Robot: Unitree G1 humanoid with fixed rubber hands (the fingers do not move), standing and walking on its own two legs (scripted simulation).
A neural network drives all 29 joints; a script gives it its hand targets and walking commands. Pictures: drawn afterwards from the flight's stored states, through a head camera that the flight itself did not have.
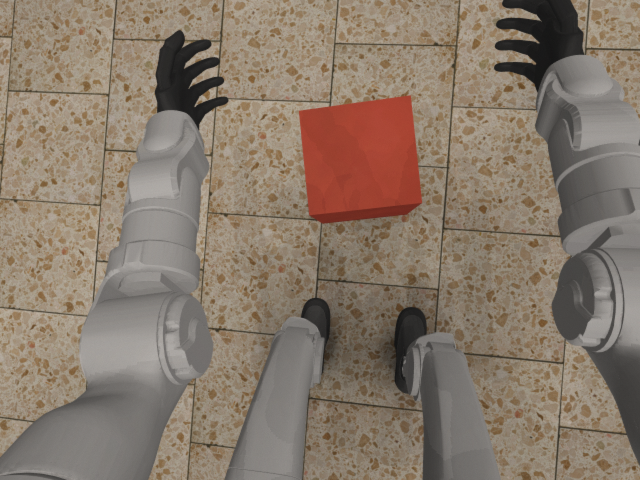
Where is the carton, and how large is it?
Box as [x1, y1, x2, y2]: [299, 95, 421, 223]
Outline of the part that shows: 410,95 299,111 309,215 322,223 406,214 421,202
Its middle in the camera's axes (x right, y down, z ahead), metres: +0.08 -0.16 +0.84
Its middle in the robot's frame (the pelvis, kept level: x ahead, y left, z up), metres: +0.53 +0.05 -0.53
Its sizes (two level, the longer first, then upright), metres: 0.210 0.200 0.250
